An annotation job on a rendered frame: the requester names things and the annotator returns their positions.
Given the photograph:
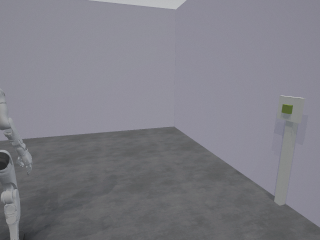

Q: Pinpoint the right robot thigh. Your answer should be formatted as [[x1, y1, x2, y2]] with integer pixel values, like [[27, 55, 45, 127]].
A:
[[0, 150, 18, 204]]

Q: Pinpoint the button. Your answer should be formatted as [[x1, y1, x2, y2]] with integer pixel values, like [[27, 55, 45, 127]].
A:
[[281, 104, 293, 114]]

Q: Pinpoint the robot right upper arm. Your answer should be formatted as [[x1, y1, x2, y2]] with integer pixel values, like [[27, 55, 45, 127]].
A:
[[0, 89, 11, 130]]

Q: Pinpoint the robot right hand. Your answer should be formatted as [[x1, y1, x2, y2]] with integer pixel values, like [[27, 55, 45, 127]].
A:
[[16, 151, 33, 176]]

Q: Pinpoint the robot right forearm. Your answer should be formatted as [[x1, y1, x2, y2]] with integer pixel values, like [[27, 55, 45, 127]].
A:
[[4, 117, 28, 156]]

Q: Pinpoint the panel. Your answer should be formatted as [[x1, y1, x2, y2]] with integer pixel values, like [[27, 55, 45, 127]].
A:
[[274, 95, 305, 206]]

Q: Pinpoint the robot right shin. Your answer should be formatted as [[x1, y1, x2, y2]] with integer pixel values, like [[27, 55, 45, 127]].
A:
[[4, 189, 21, 240]]

